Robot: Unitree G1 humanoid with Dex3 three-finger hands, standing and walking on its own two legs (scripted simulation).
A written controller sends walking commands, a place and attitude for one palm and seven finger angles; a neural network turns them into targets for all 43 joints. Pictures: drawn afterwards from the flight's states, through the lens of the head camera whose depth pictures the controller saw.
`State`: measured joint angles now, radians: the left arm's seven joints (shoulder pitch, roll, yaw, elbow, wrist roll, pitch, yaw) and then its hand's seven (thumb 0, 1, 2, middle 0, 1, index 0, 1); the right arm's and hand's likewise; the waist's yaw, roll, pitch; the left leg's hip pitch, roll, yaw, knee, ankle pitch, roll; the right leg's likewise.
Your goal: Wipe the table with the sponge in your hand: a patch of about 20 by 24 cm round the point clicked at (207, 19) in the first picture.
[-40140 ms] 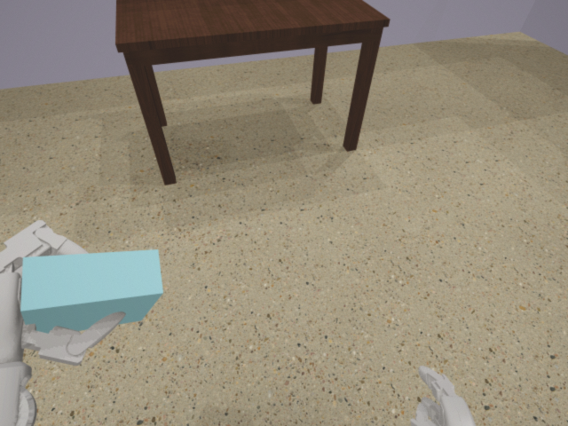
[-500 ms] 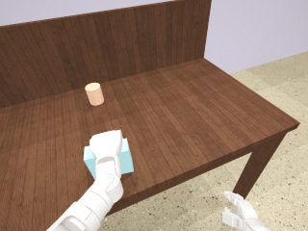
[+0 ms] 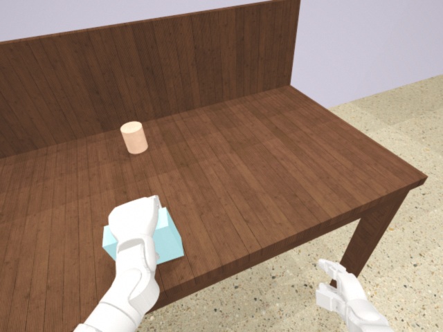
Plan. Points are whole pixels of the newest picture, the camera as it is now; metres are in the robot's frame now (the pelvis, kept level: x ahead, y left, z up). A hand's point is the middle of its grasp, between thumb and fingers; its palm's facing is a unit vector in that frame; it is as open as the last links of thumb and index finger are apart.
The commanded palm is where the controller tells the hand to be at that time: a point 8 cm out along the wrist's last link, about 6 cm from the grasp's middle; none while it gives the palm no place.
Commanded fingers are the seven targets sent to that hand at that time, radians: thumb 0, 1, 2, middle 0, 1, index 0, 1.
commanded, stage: slide back across to the middle lane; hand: left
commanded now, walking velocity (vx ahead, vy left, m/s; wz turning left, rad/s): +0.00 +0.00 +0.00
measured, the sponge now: (149, 246) +0.28 +0.20 +0.00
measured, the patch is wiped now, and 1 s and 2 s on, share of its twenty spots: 0.95 1.00 1.00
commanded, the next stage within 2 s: wipe forward along the middle lane in 0.12 s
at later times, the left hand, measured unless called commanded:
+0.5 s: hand (126, 236) +0.28 +0.24 +0.03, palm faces -0.06 -0.10 -0.99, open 9.3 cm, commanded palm +0.26 +0.24 +0.08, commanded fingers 0.00 0.10 1.30 -1.20 -1.60 -1.20 -1.60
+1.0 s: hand (122, 218) +0.33 +0.26 +0.03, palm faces -0.08 -0.05 -1.00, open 9.3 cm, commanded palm +0.31 +0.27 +0.07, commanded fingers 0.00 0.10 1.30 -1.20 -1.60 -1.20 -1.60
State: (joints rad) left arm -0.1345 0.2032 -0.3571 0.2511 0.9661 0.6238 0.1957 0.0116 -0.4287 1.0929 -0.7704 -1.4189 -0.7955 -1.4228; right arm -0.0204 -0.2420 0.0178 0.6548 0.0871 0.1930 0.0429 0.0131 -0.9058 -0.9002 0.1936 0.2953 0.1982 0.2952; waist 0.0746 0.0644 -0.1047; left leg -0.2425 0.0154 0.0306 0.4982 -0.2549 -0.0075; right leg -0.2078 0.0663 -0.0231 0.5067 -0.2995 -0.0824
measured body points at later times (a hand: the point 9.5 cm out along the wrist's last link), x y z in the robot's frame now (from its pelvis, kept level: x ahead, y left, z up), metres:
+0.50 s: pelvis -0.01 -0.01 +0.00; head -0.04 -0.04 +0.45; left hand +0.28 +0.24 +0.08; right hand +0.20 -0.23 -0.09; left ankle +0.00 +0.13 -0.74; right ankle -0.02 -0.07 -0.74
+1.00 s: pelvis -0.03 -0.01 -0.01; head -0.02 -0.04 +0.44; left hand +0.33 +0.26 +0.08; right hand +0.13 -0.26 -0.13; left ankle +0.00 +0.13 -0.74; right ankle -0.02 -0.07 -0.74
